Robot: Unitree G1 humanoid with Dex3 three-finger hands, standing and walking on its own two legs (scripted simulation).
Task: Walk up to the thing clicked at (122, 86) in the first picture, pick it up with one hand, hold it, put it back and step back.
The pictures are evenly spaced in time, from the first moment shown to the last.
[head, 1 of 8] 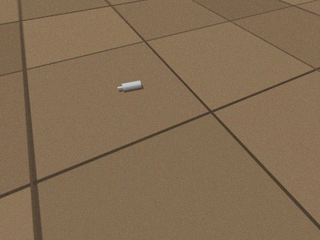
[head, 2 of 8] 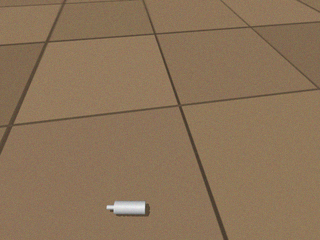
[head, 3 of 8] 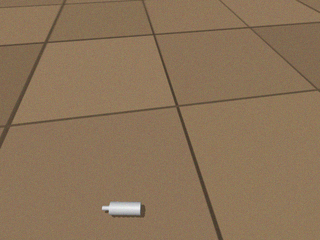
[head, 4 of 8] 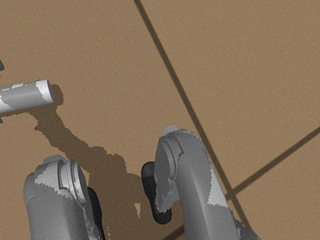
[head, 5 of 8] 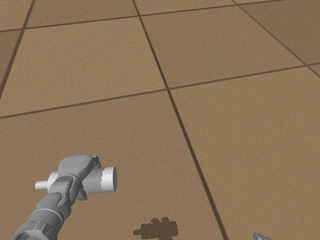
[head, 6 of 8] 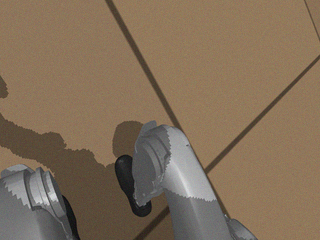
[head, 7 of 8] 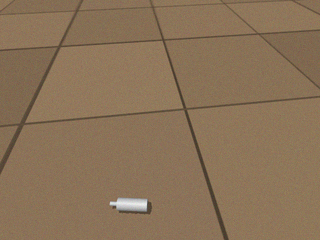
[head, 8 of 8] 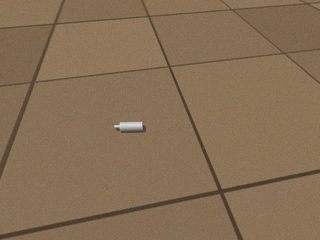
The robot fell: no
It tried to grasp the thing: yes
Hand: left
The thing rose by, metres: 0.66
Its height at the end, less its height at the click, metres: +0.00
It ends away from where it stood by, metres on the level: 0.01
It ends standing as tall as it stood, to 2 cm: yes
